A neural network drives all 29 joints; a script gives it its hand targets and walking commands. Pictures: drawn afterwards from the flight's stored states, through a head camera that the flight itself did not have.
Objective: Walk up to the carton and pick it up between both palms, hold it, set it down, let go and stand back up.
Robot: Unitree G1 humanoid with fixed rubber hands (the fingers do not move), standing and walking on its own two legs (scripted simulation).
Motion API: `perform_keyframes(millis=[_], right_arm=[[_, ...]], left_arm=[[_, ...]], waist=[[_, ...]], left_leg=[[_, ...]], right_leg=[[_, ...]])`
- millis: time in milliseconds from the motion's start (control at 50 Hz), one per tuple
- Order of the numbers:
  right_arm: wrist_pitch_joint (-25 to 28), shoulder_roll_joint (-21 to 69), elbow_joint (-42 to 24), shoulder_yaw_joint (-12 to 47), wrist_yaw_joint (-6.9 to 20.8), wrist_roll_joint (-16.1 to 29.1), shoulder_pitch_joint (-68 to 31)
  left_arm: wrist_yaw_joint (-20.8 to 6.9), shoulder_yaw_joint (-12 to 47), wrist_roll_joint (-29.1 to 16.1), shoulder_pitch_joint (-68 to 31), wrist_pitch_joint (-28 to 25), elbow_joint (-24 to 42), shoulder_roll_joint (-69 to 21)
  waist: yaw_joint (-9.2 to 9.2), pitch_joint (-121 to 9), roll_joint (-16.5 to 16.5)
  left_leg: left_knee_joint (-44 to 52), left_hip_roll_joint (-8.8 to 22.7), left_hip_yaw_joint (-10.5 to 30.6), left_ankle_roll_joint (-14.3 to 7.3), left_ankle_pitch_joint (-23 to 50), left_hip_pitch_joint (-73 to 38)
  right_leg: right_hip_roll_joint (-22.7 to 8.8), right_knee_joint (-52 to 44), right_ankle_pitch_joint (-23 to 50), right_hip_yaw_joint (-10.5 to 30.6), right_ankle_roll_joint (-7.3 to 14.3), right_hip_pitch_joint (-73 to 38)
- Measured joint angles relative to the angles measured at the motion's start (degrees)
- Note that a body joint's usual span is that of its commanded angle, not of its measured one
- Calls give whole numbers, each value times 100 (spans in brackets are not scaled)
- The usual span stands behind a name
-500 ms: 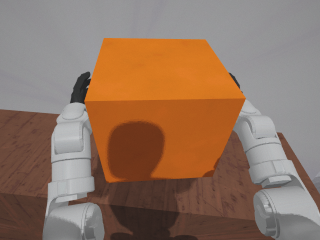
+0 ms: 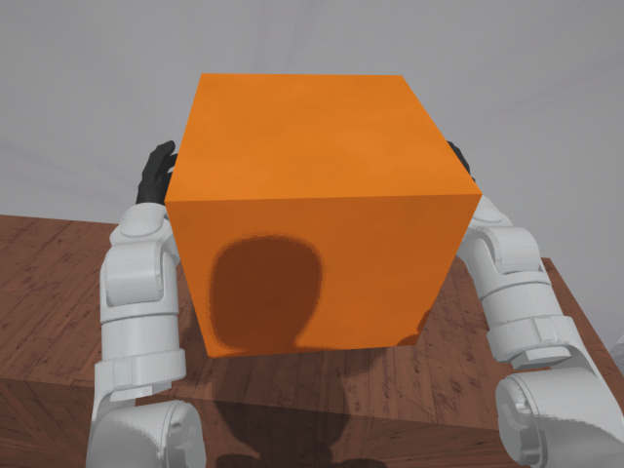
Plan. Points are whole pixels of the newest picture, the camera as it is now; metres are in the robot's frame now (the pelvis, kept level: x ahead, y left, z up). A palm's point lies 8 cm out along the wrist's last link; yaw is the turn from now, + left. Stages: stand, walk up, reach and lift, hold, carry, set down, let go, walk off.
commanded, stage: hold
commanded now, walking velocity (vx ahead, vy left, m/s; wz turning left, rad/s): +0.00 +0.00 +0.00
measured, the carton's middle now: (309, 210) +0.39 +0.01 +0.20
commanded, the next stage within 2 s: none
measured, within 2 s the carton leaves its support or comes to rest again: neither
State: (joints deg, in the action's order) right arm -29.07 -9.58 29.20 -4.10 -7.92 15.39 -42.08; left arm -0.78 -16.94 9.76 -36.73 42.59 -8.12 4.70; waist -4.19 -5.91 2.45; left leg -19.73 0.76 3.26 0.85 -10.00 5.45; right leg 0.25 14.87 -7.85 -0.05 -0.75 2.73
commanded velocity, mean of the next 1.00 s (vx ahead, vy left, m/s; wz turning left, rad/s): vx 0.00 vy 0.00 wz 0.00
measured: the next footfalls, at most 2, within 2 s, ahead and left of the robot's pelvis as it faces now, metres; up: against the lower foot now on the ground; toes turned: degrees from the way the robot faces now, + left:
none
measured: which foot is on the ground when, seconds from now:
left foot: down 0.00-1.00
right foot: down 0.00-1.00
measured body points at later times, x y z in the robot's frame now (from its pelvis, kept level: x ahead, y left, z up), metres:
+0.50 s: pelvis +0.00 +0.00 +0.00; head -0.07 +0.03 +0.44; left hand +0.37 +0.19 +0.23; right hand +0.37 -0.17 +0.23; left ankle +0.01 +0.13 -0.75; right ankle +0.01 -0.13 -0.75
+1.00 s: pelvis +0.00 +0.00 +0.00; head -0.07 +0.03 +0.44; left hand +0.37 +0.19 +0.23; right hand +0.38 -0.17 +0.23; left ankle +0.01 +0.13 -0.75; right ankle +0.01 -0.13 -0.75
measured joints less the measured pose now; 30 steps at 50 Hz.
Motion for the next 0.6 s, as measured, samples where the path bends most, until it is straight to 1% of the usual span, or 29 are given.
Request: perform_keyframes(millis=[180,600], right_arm=[[-28,33,100,-50,3,-44,-74],[13,18,136,-53,5,-38,-82]], left_arm=[[-16,-27,-9,-74,3,-126,33],[-21,-6,11,-132,-14,-185,45]], waist=[[-6,-22,8],[-20,-44,5]], left_leg=[[6,-4,21,6,14,12],[5,-24,2,-15,30,39]], right_leg=[[0,17,-6,-14,7,15],[-16,19,12,19,-14,47]])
